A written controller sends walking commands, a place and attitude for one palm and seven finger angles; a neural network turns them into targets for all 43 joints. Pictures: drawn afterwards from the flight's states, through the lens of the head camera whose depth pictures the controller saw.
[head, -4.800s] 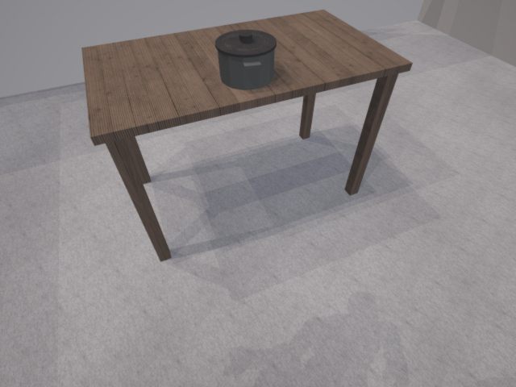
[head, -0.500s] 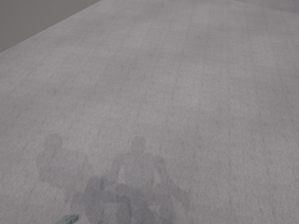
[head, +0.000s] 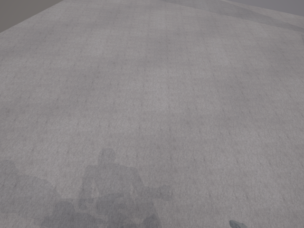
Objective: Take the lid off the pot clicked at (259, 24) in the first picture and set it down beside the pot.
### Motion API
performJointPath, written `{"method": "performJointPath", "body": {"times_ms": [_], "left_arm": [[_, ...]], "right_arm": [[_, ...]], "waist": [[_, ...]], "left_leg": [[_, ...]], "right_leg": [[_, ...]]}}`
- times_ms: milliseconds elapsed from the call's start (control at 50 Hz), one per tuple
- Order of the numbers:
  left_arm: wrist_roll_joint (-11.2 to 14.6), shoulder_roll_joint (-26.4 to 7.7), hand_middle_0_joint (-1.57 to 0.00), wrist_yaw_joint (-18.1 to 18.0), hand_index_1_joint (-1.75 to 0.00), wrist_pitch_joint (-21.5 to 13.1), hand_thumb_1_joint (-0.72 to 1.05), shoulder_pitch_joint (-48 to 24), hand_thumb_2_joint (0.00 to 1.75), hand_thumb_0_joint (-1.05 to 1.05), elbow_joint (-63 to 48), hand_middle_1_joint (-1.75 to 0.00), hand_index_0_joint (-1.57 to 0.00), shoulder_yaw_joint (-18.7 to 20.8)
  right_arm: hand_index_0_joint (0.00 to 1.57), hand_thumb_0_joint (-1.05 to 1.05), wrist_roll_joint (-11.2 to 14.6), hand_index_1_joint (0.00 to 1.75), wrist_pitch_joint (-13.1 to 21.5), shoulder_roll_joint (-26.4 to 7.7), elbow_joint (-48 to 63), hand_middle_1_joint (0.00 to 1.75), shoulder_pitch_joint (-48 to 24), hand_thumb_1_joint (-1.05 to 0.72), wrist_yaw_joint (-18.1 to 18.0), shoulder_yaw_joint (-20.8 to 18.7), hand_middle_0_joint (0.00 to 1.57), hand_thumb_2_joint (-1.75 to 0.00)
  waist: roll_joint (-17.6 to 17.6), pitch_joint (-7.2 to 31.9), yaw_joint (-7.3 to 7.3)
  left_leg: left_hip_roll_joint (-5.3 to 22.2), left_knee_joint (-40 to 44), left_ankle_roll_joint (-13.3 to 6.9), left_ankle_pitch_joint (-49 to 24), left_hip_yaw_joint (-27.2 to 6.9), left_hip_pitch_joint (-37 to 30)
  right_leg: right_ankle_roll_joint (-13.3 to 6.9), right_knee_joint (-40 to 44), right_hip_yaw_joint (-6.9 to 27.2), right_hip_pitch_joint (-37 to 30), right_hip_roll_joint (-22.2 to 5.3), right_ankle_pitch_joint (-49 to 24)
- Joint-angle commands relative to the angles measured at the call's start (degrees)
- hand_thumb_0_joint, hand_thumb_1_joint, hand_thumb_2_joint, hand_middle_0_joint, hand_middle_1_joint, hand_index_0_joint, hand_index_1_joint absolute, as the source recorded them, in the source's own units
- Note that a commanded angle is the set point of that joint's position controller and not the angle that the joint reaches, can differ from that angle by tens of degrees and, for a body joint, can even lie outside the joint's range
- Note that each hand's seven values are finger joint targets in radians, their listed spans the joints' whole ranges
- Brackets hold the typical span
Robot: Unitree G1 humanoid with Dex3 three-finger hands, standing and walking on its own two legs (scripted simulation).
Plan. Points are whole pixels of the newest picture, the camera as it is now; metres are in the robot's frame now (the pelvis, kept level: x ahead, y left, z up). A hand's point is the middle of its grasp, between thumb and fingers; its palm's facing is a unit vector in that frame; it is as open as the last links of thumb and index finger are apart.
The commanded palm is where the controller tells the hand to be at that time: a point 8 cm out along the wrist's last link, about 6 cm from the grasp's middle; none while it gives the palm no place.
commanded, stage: walk to a spot facing it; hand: left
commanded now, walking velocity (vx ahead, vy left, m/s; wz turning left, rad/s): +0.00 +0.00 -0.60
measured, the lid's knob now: out of the picture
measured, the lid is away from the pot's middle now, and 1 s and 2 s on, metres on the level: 0.00 0.00 0.00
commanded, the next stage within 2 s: turn to face it in 0.70 s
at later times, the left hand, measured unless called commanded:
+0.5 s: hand (116, 198) +0.22 +0.13 -0.16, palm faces -0.35 -0.91 -0.23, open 7.4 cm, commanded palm none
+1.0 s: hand (120, 194) +0.23 +0.12 -0.16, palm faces -0.42 -0.88 -0.22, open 7.3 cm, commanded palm none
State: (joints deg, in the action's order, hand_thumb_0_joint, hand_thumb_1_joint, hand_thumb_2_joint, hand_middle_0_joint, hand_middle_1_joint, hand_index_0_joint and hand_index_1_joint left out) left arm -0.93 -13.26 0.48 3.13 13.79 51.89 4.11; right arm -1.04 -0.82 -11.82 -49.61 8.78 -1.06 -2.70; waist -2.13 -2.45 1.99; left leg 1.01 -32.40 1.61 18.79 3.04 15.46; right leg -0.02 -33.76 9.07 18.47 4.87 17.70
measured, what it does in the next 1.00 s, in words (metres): walks ahead, turning right: right foot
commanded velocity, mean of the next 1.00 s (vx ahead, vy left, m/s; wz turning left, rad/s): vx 0.07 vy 0.00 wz -0.55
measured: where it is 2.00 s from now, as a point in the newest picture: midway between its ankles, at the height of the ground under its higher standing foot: outside the picture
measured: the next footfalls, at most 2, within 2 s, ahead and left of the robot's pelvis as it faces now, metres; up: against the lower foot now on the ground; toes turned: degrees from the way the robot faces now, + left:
right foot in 0.50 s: +0.08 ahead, -0.13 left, +0.00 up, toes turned -26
left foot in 1.06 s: +0.30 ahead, +0.00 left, +0.00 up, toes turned -31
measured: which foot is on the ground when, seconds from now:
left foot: down 0.00-0.50, up 0.52-1.00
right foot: up 0.00-0.48, down 0.50-1.00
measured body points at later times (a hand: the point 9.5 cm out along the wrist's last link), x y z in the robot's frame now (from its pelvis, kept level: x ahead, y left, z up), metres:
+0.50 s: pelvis +0.05 -0.02 -0.01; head +0.10 -0.05 +0.44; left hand +0.24 +0.18 -0.15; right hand -0.06 -0.24 -0.16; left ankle -0.01 +0.10 -0.73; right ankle +0.04 -0.12 -0.73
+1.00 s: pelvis +0.15 -0.05 +0.01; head +0.18 -0.07 +0.46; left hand +0.26 +0.16 -0.14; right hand +0.15 -0.34 -0.12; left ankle +0.26 +0.03 -0.70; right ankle +0.04 -0.11 -0.73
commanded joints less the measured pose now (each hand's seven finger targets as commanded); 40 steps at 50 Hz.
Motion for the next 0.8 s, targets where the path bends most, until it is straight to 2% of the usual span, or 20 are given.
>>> {"method": "performJointPath", "body": {"times_ms": [0, 20, 60, 100, 140, 180, 260, 340, 380, 420, 440, 460, 480, 500, 520, 540, 580, 620, 720, 780], "left_arm": [[-0.65, -6.91, -0.20, 0.67, -0.30, -1.52, 0.90, -3.94, 0.90, 0.00, -7.01, -0.30, -0.20, 2.78], [-1.22, -7.28, -0.20, 0.90, -0.30, -1.14, 0.90, -1.93, 0.90, 0.00, -4.93, -0.30, -0.20, 3.24], [-1.03, -5.85, -0.20, 1.54, -0.30, -0.69, 0.90, -0.60, 0.90, 0.00, -3.51, -0.30, -0.20, 2.98], [-0.69, -4.65, -0.20, 1.48, -0.30, -0.48, 0.90, 0.54, 0.90, 0.00, -2.79, -0.30, -0.20, 2.55], [-0.53, -3.64, -0.20, 1.27, -0.30, -0.38, 0.90, -0.02, 0.90, 0.00, -2.71, -0.30, -0.20, 2.13], [-0.40, -3.35, -0.20, 1.27, -0.30, -0.23, 0.90, -1.51, 0.90, 0.00, -2.89, -0.30, -0.20, 1.91], [-0.28, -2.29, -0.20, 1.42, -0.30, 0.00, 0.90, -5.90, 0.90, 0.00, -3.91, -0.30, -0.20, 1.42], [-0.30, -1.50, -0.20, 1.46, -0.30, -0.49, 0.90, -9.51, 0.90, 0.00, -4.73, -0.30, -0.20, 0.92], [-0.44, -1.66, -0.20, 1.37, -0.30, -1.07, 0.90, -10.00, 0.90, 0.00, -5.01, -0.30, -0.20, 0.86], [-0.44, -2.28, -0.20, 1.13, -0.30, -1.73, 0.90, -7.09, 0.90, 0.00, -4.68, -0.30, -0.20, 1.02], [-0.53, -3.33, -0.20, 1.04, -0.30, -2.37, 0.90, -2.86, 0.90, 0.00, -3.59, -0.30, -0.20, 1.33], [-0.75, -6.51, -0.20, 0.75, -0.30, -3.34, 0.90, 4.01, 0.90, 0.00, -1.52, -0.30, -0.20, 1.99], [-0.82, -13.85, -0.20, -0.18, -0.30, -4.11, 0.90, 9.62, 0.90, 0.00, -0.06, -0.30, -0.20, 3.29], [0.71, -16.32, -0.20, -1.12, -0.30, -3.26, 0.90, 11.80, 0.90, 0.00, 0.91, -0.30, -0.20, 4.15], [0.82, -14.28, -0.20, -1.67, -0.30, -3.09, 0.90, 9.02, 0.90, 0.00, 0.15, -0.30, -0.20, 4.00], [0.73, -12.31, -0.20, -1.78, -0.30, -3.12, 0.90, 5.05, 0.90, 0.00, -1.32, -0.30, -0.20, 3.53], [0.62, -8.87, -0.20, -1.72, -0.30, -3.68, 0.90, -1.24, 0.90, 0.00, -2.68, -0.30, -0.20, 2.26], [0.29, -8.68, -0.20, -1.25, -0.30, -4.56, 0.90, -2.00, 0.90, 0.00, -2.95, -0.30, -0.20, 1.94], [0.14, -8.55, -0.20, -0.57, -0.30, -5.72, 0.90, 2.41, 0.90, 0.00, -1.25, -0.30, -0.20, 2.04], [-0.03, -7.99, -0.20, -0.62, -0.30, -6.07, 0.90, 4.99, 0.90, 0.00, -0.21, -0.30, -0.20, 1.97]], "right_arm": [[0.20, 0.00, -0.48, 0.30, 1.22, -13.58, 3.61, 0.30, 6.22, -0.90, -0.81, -2.47, 0.20, -0.90], [0.20, 0.00, -0.52, 0.30, 1.62, -10.04, 3.63, 0.30, 2.78, -0.90, -0.97, -1.53, 0.20, -0.90], [0.20, 0.00, -0.31, 0.30, 1.93, -8.56, 3.86, 0.30, 2.40, -0.90, -1.27, -0.72, 0.20, -0.90], [0.20, 0.00, -0.01, 0.30, 2.25, -7.63, 2.74, 0.30, 4.81, -0.90, -1.51, -0.58, 0.20, -0.90], [0.20, 0.00, 0.11, 0.30, 2.44, -7.59, 1.17, 0.30, 8.99, -0.90, -1.65, -0.80, 0.20, -0.90], [0.20, 0.00, 0.23, 0.30, 2.33, -7.77, 0.34, 0.30, 10.63, -0.90, -1.62, -1.10, 0.20, -0.90], [0.20, 0.00, 0.03, 0.30, 2.11, -7.97, -1.28, 0.30, 12.51, -0.90, -1.46, -1.69, 0.20, -0.90], [0.20, 0.00, -0.33, 0.30, 1.69, -8.66, -2.74, 0.30, 13.30, -0.90, -1.05, -2.63, 0.20, -0.90], [0.20, 0.00, -0.36, 0.30, 1.54, -9.08, -3.37, 0.30, 13.60, -0.90, -0.82, -3.04, 0.20, -0.90], [0.20, 0.00, -0.14, 0.30, 1.61, -9.83, -3.32, 0.30, 12.63, -0.90, -0.58, -3.30, 0.20, -0.90], [0.20, 0.00, 0.15, 0.30, 1.70, -10.12, -3.09, 0.30, 12.32, -0.90, -0.31, -3.37, 0.20, -0.90], [0.20, 0.00, 0.76, 0.30, 1.75, -9.76, -2.23, 0.30, 11.62, -0.90, 0.20, -3.18, 0.20, -0.90], [0.20, 0.00, 1.07, 0.30, 1.48, -4.93, 0.58, 0.30, 10.44, -0.90, 0.77, -1.78, 0.20, -0.90], [0.20, 0.00, 0.67, 0.30, 0.84, -4.99, 2.67, 0.30, 5.65, -0.90, 0.08, -1.60, 0.20, -0.90], [0.20, 0.00, 0.69, 0.30, 0.56, -5.71, 2.69, 0.30, 3.79, -0.90, -0.10, -1.76, 0.20, -0.90], [0.20, 0.00, 0.47, 0.30, 0.40, -5.44, 2.59, 0.30, 2.04, -0.90, 0.22, -1.67, 0.20, -0.90], [0.20, 0.00, -0.31, 0.30, 0.13, -5.98, 0.88, 0.30, 3.04, -0.90, 0.70, -2.24, 0.20, -0.90], [0.20, 0.00, -0.56, 0.30, -0.30, -5.19, -0.49, 0.30, 5.64, -0.90, 0.95, -2.13, 0.20, -0.90], [0.20, 0.00, -0.60, 0.30, 0.43, -5.07, 0.30, 0.30, 3.24, -0.90, 1.36, -2.10, 0.20, -0.90], [0.20, 0.00, -0.38, 0.30, 1.03, -4.95, 1.77, 0.30, -0.79, -0.90, 1.39, -1.87, 0.20, -0.90]], "waist": [[13.03, -0.93, -3.92], [13.14, -2.94, -1.69], [11.13, -3.35, -1.09], [11.45, -1.22, -1.27], [11.41, 1.28, -2.19], [11.52, 1.54, -2.80], [12.18, 0.19, -3.87], [13.32, 0.60, -5.32], [14.20, 1.15, -5.45], [13.03, 3.23, -3.38], [10.90, 6.08, -1.16], [5.04, 10.56, 2.43], [-13.12, 13.32, 4.47], [-14.03, 13.54, 5.50], [-8.92, 9.68, 4.37], [-9.39, 5.64, 3.35], [-2.84, 1.22, -0.45], [-2.61, 0.26, -2.40], [-4.42, 1.09, -1.48], [-4.74, 1.48, -0.28]], "left_leg": [[26.74, 23.54, -8.68, 11.03, -25.95, -6.89], [21.67, 23.08, -5.98, 5.00, -18.90, -4.40], [16.46, 20.19, -4.11, -9.07, -8.08, -4.48], [14.97, 16.69, -3.57, -24.85, -2.15, -8.51], [15.10, 13.48, -4.32, -37.48, 0.22, -13.91], [15.89, 12.34, -5.55, -40.82, 1.83, -16.17], [17.76, 11.81, -7.62, -40.32, 3.42, -17.11], [18.98, 9.29, -7.94, -40.83, 6.34, -17.57], [19.68, 6.71, -7.47, -43.46, 7.12, -17.21], [20.07, 1.77, -6.00, -48.88, 8.90, -16.80], [19.34, -4.27, -4.08, -47.09, 11.03, -14.97], [18.30, -15.70, -1.38, -38.26, 12.41, -6.27], [8.79, -30.30, 2.58, 9.35, 13.09, 15.35], [5.52, -39.87, 2.76, 20.60, 4.09, 21.54], [7.82, -41.26, 1.96, 15.91, -1.30, 22.81], [8.86, -41.04, 2.01, 11.32, -1.66, 23.48], [9.27, -37.73, 2.77, 4.26, -1.94, 19.17], [8.33, -34.33, 3.70, 0.90, -0.94, 16.68], [6.88, -28.37, 4.41, -3.35, -0.98, 19.32], [6.17, -24.32, 4.43, -3.21, -1.23, 21.32]], "right_leg": [[2.34, -25.52, -3.56, 18.58, -4.79, 11.99], [3.14, -28.53, -3.92, 16.99, -4.87, 7.56], [3.81, -33.23, -6.24, 15.88, -5.36, 2.65], [4.62, -35.10, -7.38, 15.97, -5.42, 1.16], [5.03, -34.34, -8.50, 16.95, -5.48, 1.64], [5.39, -32.43, -9.80, 17.85, -6.30, 1.68], [5.34, -25.48, -11.66, 17.69, -8.05, 2.06], [4.00, -14.63, -14.67, 12.91, -7.69, 4.29], [2.85, -10.31, -15.63, 9.93, -6.76, 4.91], [1.32, -4.23, -16.37, 4.11, -5.35, 2.81], [0.49, 1.85, -16.94, -3.03, -4.75, -2.08], [-1.61, 8.84, -12.76, -17.36, -7.76, -11.07], [-8.53, 10.69, 11.52, -31.97, -24.15, -29.19], [-14.16, 11.48, 18.00, -30.51, -29.35, -37.00], [-14.47, 13.48, 14.11, -25.56, -27.40, -25.42], [-12.63, 16.21, 13.30, -19.73, -24.40, -16.20], [-10.74, 17.99, 7.87, -10.49, -20.33, -11.91], [-9.38, 19.05, 4.45, -6.53, -17.59, -13.01], [-9.39, 19.14, 4.84, -9.73, -15.20, -11.63], [-10.00, 18.08, 6.16, -13.56, -15.71, -16.36]]}}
